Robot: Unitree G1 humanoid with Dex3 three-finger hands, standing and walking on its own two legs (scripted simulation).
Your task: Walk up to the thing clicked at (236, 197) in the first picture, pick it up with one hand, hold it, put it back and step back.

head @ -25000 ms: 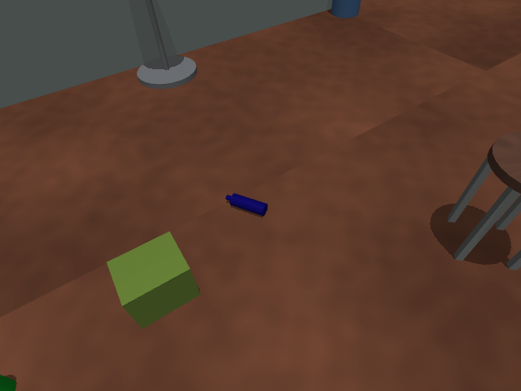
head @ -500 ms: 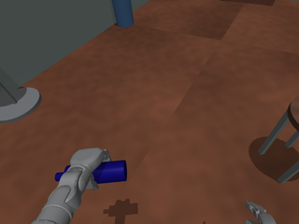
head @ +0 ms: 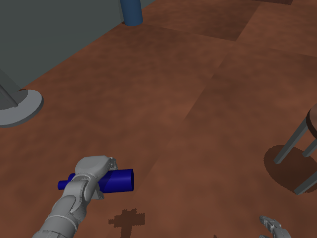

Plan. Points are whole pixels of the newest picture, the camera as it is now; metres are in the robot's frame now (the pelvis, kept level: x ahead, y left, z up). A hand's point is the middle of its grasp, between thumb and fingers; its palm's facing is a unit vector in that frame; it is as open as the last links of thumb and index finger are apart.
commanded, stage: crouch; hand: left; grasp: from above
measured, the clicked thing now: (96, 182) +0.29 +0.24 -0.07
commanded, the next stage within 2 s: lower in 1.88 s
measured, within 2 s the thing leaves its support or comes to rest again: neither
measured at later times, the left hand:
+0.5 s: hand (109, 199) +0.28 +0.23 -0.18, palm faces -0.47 +0.01 -0.88, open 9.3 cm
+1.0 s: hand (125, 210) +0.31 +0.23 -0.42, palm faces -0.50 -0.01 -0.86, open 9.3 cm
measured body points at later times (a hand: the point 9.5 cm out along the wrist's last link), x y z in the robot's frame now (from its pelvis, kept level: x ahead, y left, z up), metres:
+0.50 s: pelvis -0.02 +0.00 -0.06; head +0.07 +0.01 +0.38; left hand +0.30 +0.22 -0.13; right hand +0.10 -0.28 -0.17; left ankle +0.00 +0.13 -0.74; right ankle +0.02 -0.15 -0.74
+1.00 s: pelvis -0.06 +0.01 -0.26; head +0.13 +0.03 +0.15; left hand +0.33 +0.23 -0.37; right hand +0.00 -0.27 -0.39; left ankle +0.00 +0.13 -0.74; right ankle +0.02 -0.15 -0.74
